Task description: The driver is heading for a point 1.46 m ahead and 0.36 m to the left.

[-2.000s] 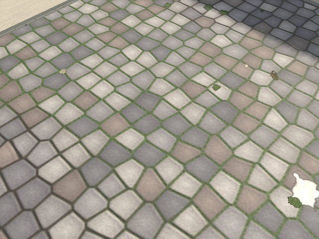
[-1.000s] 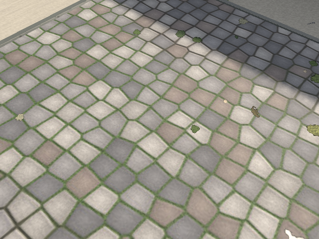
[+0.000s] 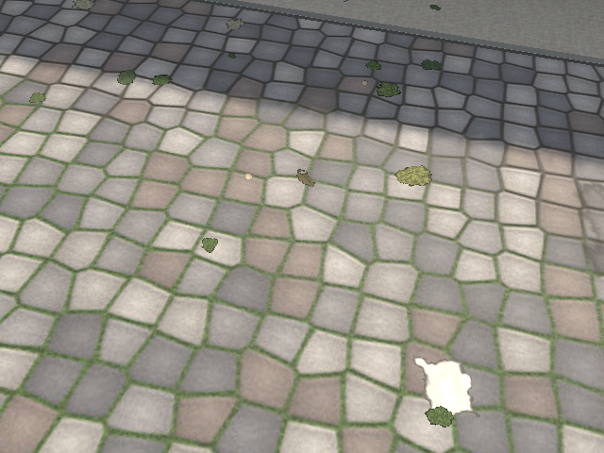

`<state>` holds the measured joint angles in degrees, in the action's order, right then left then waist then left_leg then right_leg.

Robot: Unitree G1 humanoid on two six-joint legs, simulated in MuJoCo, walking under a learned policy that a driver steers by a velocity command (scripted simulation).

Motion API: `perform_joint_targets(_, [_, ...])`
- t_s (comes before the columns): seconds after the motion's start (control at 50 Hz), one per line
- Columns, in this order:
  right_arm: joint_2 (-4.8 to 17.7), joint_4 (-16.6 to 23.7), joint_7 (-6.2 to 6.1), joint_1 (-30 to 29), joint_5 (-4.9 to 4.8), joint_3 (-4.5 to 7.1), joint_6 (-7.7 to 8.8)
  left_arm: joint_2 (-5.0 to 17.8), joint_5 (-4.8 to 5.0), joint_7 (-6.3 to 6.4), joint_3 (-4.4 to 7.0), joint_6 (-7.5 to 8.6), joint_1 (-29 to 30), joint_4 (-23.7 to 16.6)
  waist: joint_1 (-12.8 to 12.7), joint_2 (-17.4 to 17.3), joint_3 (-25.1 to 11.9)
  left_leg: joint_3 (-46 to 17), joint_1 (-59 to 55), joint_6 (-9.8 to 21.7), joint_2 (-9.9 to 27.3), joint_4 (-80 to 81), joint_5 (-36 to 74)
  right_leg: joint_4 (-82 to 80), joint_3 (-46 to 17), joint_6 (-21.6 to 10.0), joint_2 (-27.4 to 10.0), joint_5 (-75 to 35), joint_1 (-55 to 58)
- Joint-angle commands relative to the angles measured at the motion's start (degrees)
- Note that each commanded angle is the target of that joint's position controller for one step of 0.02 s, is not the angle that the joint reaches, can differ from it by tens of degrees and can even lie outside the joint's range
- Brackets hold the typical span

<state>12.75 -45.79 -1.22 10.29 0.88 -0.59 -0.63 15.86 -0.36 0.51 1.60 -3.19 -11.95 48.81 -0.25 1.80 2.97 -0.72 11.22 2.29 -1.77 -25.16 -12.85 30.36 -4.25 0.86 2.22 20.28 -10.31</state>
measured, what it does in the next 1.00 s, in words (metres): steps on the spot: right foot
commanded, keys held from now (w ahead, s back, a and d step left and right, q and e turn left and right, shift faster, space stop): no key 1.00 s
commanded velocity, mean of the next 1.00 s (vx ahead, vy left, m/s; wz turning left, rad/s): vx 0.00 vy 0.00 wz -0.02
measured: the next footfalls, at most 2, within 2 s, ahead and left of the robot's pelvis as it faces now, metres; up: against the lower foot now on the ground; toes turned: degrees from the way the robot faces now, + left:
right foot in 0.04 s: +0.01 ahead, -0.12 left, +0.00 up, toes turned +5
right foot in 1.90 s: +0.43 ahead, -0.04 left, +0.00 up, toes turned -3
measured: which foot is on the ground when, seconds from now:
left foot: down 0.00-1.00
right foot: up 0.00-0.02, down 0.04-1.00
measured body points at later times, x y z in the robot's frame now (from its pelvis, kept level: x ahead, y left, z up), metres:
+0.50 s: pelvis -0.01 -0.02 +0.00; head -0.01 -0.02 +0.45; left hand +0.03 +0.23 -0.15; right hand +0.02 -0.28 -0.15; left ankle +0.01 +0.10 -0.74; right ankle -0.03 -0.13 -0.74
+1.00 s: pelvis +0.00 -0.02 +0.00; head +0.00 -0.02 +0.45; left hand -0.01 +0.21 -0.16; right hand +0.00 -0.26 -0.16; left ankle +0.01 +0.10 -0.74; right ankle -0.03 -0.13 -0.74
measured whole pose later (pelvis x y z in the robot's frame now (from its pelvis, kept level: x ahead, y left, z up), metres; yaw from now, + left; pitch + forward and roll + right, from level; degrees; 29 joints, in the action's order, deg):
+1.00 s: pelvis +0.00 -0.02 +0.00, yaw +1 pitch -1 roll +0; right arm 10.2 -65.5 -2.1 15.1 0.6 -0.6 -0.5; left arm 10.0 -0.5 2.4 -1.0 0.1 -15.6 66.1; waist 0.3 -0.2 1.8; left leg -2.0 10.3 -0.2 -0.4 -23.0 -11.4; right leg 22.0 -3.1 -1.9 3.1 14.1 -6.4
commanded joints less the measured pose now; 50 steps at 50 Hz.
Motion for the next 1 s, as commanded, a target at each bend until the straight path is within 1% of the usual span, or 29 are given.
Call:
perform_joint_targets(0.02, [9.3, 1.1, -0.12, 0.5, -0.17, 2.47, 0.48, 4.3, -0.38, 0.84, 0.55, 0.98, -2.2, -0.2, -0.5, -8.6, -4.8, -10.1, -2.1, 3.5, 10.2, 3.7, 18.9, -12.9, -0.4, -0.5, -1.5, -13.2, 6.2])
perform_joint_targets(0.04, [8.8, 1.1, 0.12, 1.0, -0.19, 2.36, 0.78, 6.3, -1.03, 1.08, 0.74, 1.51, -2.0, 0.0, 0.2, -6.2, -5.8, -9.8, 0.5, 1.9, 9.3, 3.5, 14.5, -11.8, -4.3, -1.0, -5.3, -17.4, 9.4])
perform_joint_targets(0.06, [7.9, 0.7, 0.39, 2.1, -0.65, 2.33, 0.78, 8.0, -0.47, 0.94, 1.11, 1.70, -0.2, 1.2, 2.4, -0.2, -3.4, -6.6, -0.4, 1.0, 5.8, 5.8, 8.1, -9.0, -5.0, -2.5, -6.1, -18.9, 4.3])
perform_joint_targets(0.08, [8.3, -0.5, 0.24, 0.9, -0.47, 2.35, 0.59, 5.8, -0.27, 0.59, 0.61, 2.04, 0.3, 1.6, 1.0, -0.6, -2.7, -5.8, -2.8, 0.6, 5.3, 5.5, 5.7, -9.8, -5.1, -2.9, -6.1, -16.2, 1.8])
perform_joint_targets(0.1, [8.2, -1.2, 0.11, 0.2, -0.37, 2.43, 0.38, 4.9, -0.35, 0.57, 0.24, 2.37, 0.1, 2.3, 0.6, -0.3, -1.7, -5.7, -3.5, 0.5, 5.3, 5.0, 5.8, -10.7, -5.1, -2.9, -6.0, -14.7, 0.5])
perform_joint_targets(0.12, [8.1, -1.9, 0.14, 0.4, -0.35, 2.44, 0.30, 5.0, -0.46, 0.77, 0.16, 2.48, 0.0, 3.2, 0.7, 0.3, -1.6, -5.8, -4.2, 0.5, 5.6, 4.8, 7.2, -11.5, -5.2, -2.8, -5.8, -14.1, 0.1])
perform_joint_targets(0.16, [8.1, -3.2, 0.22, 0.9, -0.23, 2.53, 0.28, 5.2, -0.34, 1.18, -0.01, 2.78, -0.7, 4.9, 0.8, 1.0, -1.6, -5.8, -4.4, 0.8, 6.0, 4.6, 9.2, -12.2, -5.3, -2.9, -5.8, -14.8, 0.5])
perform_joint_targets(0.34, [7.1, -9.8, 0.01, 2.4, -0.31, 2.07, 0.18, 4.5, -0.23, 1.50, -0.72, 3.10, -1.1, 9.9, 0.7, -1.2, 0.0, -5.7, -3.3, -0.3, 5.7, 6.2, 6.2, -14.1, -5.6, -3.8, -6.2, -11.2, 0.2])
perform_joint_targets(0.52, [6.0, -14.3, -0.34, 4.6, -0.30, 1.37, 0.28, 3.0, -0.14, 1.61, -1.31, 3.28, -2.3, 13.2, 0.7, -1.6, 0.1, -5.6, -2.7, -0.7, 5.9, 6.1, 6.2, -14.1, -5.1, -4.2, -6.0, -11.4, 0.2])
perform_joint_targets(0.72, [4.3, -17.3, -0.73, 6.6, -0.29, 0.88, 0.34, 1.2, -0.11, 1.81, -1.72, 3.41, -4.3, 15.4, 0.7, -1.6, 0.4, -5.5, -2.3, -0.7, 6.1, 5.6, 6.8, -13.5, -4.5, -4.2, -5.7, -12.7, -0.1])
perform_joint_targets(1.0, [2.3, -19.3, -1.11, 8.1, -0.30, 0.76, 0.38, -0.9, -0.15, 2.10, -1.85, 3.55, -7.1, 16.8, 0.6, -1.9, 0.8, -5.4, -2.0, -0.5, 6.1, 5.0, 7.6, -12.6, -4.0, -4.2, -5.6, -14.0, -0.2])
